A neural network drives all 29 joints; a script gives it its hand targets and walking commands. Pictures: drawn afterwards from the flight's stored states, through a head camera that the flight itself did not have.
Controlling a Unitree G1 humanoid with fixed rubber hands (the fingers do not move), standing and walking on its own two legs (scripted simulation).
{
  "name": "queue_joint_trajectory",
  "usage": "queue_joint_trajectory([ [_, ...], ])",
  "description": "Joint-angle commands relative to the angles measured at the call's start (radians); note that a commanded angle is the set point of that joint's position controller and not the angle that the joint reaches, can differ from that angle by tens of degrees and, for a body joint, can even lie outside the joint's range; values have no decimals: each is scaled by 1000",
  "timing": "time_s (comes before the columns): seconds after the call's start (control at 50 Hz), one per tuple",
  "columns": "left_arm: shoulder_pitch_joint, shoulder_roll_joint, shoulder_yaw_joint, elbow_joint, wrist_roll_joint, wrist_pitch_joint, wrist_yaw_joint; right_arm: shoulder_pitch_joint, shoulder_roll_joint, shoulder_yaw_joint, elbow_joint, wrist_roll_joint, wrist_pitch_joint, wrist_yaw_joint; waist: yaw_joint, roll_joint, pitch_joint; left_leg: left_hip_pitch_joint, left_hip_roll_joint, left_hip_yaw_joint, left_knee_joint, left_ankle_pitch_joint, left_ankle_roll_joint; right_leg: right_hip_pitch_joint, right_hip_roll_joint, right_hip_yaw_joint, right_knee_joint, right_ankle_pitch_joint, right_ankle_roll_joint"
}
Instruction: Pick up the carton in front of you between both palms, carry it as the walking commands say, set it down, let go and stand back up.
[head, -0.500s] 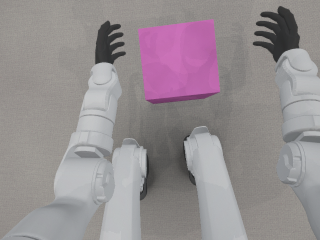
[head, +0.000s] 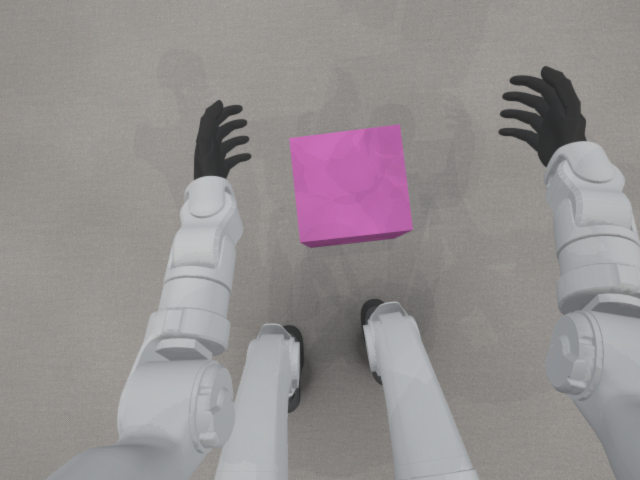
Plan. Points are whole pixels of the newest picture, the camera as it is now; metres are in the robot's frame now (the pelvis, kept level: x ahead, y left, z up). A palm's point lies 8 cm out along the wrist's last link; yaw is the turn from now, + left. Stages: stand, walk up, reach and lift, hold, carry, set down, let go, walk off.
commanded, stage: let go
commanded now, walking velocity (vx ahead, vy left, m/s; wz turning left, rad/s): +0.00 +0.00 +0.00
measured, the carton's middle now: (348, 195) +0.48 -0.07 -0.50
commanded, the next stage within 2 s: stand in 1.22 s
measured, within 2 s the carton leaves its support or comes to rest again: neither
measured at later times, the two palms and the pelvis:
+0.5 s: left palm (108, 269) +0.35 +0.16 +0.02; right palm out of the picture +0.32 -0.28 +0.02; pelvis +0.07 -0.01 +0.11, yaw -3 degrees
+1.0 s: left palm out of the picture +0.27 +0.26 +0.09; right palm (631, 368) +0.24 -0.20 +0.09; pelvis +0.09 +0.04 +0.15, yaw -3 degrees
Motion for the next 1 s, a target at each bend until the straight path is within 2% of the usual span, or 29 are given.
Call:
queue_joint_trajectory([
  [0.0,-117,34,3,-85,19,-27,-10,-144,-125,-19,-79,-24,-28,-4,-45,-89,-823,224,-28,103,-185,116,-35,821,0,-67,-164,326,28],
  [0.12,107,57,-22,-128,79,-33,-25,86,-96,14,-158,-71,-26,-20,-34,-96,-877,354,-29,108,-293,172,-28,1071,-2,-45,-269,427,26],
  [0.26,344,101,-95,-222,52,-81,-69,342,-43,83,-339,-29,-56,-39,-18,-130,-730,456,-12,94,-431,194,-3,1337,-28,-3,-390,549,22],
  [0.46,709,169,-120,-168,23,-162,-143,760,44,170,-364,16,-120,-72,20,-122,-498,703,10,61,-612,286,16,1533,-49,35,-543,690,34],
  [0.6,897,219,-149,-211,-4,-194,-178,986,65,217,-430,23,-146,-95,30,-74,-295,1034,29,34,-769,376,26,1565,-38,-1,-711,593,33],
  [0.72,988,252,-168,-257,-21,-179,-208,1087,72,250,-481,21,-121,-95,43,-13,-103,1253,45,15,-884,406,28,1596,-13,-38,-834,432,29],
  [0.84,998,267,-188,-282,-37,-116,-228,1106,56,257,-506,7,-45,-84,42,14,82,1278,77,2,-955,302,33,1641,13,-74,-867,278,28],
  [0.92,983,265,-194,-280,-37,-80,-227,1088,42,250,-509,-3,-3,-77,41,26,157,1226,104,-11,-985,242,44,1709,28,-90,-840,251,33],
  [0.98,987,265,-190,-284,-33,-62,-223,1089,41,246,-516,-10,15,-76,45,21,162,1238,109,-14,-979,287,44,1731,32,-89,-829,272,35],
])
